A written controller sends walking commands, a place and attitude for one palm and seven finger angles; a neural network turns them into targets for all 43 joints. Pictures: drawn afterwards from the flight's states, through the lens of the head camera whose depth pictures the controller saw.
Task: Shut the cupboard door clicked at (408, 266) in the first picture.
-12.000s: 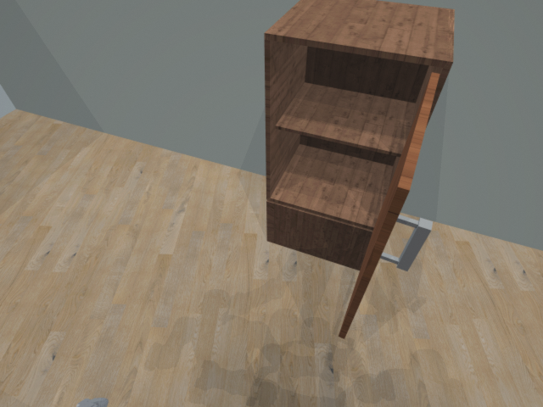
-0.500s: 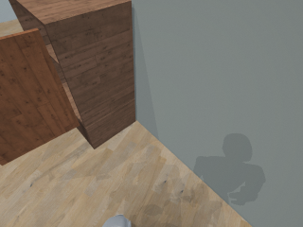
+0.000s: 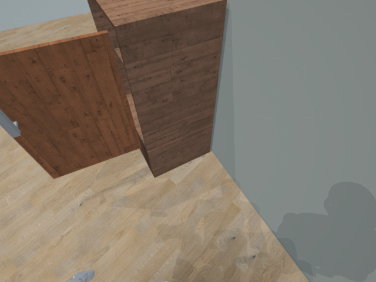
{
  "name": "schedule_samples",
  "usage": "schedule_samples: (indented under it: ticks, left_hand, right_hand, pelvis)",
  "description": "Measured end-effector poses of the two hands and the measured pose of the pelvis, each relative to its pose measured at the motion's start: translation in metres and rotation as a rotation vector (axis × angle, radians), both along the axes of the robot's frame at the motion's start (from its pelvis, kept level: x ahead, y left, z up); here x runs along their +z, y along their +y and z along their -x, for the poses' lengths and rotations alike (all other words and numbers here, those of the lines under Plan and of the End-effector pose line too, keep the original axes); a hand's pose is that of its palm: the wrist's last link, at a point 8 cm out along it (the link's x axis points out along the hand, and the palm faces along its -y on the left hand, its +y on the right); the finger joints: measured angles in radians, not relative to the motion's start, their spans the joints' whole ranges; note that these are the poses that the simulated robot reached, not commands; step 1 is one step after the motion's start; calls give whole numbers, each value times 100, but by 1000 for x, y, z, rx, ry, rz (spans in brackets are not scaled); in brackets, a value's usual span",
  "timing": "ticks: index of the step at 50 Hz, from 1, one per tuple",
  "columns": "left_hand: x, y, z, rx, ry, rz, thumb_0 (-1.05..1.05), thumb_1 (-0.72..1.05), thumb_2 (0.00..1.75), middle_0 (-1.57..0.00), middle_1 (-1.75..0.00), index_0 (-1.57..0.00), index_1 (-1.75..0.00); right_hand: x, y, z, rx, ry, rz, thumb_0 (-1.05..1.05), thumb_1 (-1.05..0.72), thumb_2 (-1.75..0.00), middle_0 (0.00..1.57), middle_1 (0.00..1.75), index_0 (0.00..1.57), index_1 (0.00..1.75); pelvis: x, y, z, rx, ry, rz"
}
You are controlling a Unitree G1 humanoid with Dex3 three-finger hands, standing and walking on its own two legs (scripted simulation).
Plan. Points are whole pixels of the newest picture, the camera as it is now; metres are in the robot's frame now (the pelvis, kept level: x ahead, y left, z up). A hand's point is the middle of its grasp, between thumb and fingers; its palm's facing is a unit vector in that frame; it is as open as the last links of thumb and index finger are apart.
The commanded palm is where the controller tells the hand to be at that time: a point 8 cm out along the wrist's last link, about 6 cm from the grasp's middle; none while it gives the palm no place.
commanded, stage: turn to face it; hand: left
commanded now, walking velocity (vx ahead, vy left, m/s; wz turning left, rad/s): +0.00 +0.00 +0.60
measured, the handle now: (3, 116) +0.56 +0.60 -0.04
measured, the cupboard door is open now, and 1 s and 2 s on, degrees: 86 86 86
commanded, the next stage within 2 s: take the last steps up to it in 0.76 s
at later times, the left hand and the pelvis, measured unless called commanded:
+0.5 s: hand out of the picture -0.04 +0.21 -0.18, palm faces +0.34 -0.91 -0.25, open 7.4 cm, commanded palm none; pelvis -0.01 +0.00 -0.01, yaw +18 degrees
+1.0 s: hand out of the picture -0.03 +0.17 -0.14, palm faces +0.48 -0.83 -0.27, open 7.4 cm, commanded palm none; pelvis +0.01 -0.02 +0.00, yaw +28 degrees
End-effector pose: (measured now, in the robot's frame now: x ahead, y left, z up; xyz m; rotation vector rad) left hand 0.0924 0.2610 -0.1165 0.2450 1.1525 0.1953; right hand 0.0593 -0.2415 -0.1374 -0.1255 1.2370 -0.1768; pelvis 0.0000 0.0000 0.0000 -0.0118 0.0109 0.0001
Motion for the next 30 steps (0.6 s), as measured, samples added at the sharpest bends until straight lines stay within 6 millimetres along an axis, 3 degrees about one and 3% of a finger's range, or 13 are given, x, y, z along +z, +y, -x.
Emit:
schedule_samples:
  ticks: [5,10,15,19,24,27,30]
  left_hand:
    - [6,-24,16,47,-41,-24,0,90,90,-20,-30,-20,-30]
    - [13,-40,43,111,-2,-12,0,90,90,-20,-30,-20,-30]
    - [8,-46,70,175,35,19,0,90,90,-20,-30,-20,-30]
    - [-2,-39,100,247,76,44,0,90,90,-20,-30,-20,-30]
    - [-28,-13,147,355,136,72,0,90,90,-20,-30,-20,-30]
    - [-32,2,165,402,181,64,0,90,90,-20,-30,-20,-30]
    - [-25,11,168,435,170,56,0,90,90,-20,-30,-20,-30]
  right_hand:
    - [-17,-25,-3,38,42,-19,0,-90,-90,20,30,21,30]
    - [-9,-41,-19,95,51,-10,1,-91,-90,20,30,20,30]
    - [-2,-40,-44,178,55,15,0,-91,-90,20,30,20,30]
    - [2,-23,-75,270,34,40,1,-91,-90,19,30,20,30]
    - [7,17,-119,392,-72,77,0,-91,-90,20,30,20,30]
    - [15,39,-131,437,-117,79,0,-91,-90,20,30,20,30]
    - [23,53,-133,466,-123,77,0,-91,-90,20,30,20,30]
  pelvis:
    - [-6,-22,1,75,-11,-20]
    - [3,-30,-2,135,-16,-47]
    - [6,-30,-1,199,-10,-63]
    - [4,-22,2,247,-4,-60]
    - [-11,-1,6,306,2,-29]
    - [-10,4,8,326,-11,-30]
    - [-3,6,7,354,-20,-12]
